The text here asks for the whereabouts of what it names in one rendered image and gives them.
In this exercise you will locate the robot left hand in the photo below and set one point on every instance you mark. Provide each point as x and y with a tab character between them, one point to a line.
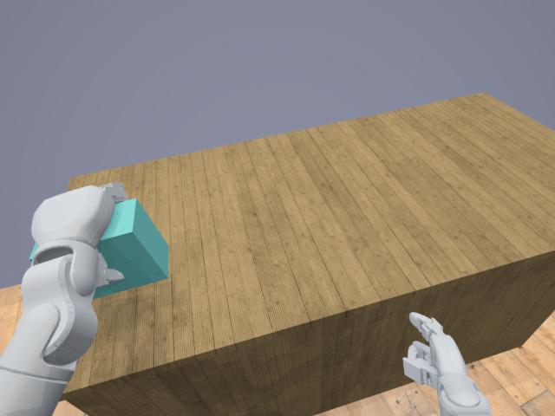
82	215

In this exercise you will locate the left robot forearm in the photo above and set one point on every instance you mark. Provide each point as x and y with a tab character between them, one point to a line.
57	327

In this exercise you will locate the robot right hand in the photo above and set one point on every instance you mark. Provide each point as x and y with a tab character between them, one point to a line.
426	364

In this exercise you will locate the right robot forearm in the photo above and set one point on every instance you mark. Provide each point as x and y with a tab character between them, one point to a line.
459	395

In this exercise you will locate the table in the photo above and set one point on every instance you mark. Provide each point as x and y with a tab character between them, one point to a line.
296	259

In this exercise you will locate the sponge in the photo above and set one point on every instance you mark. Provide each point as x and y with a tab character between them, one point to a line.
133	246

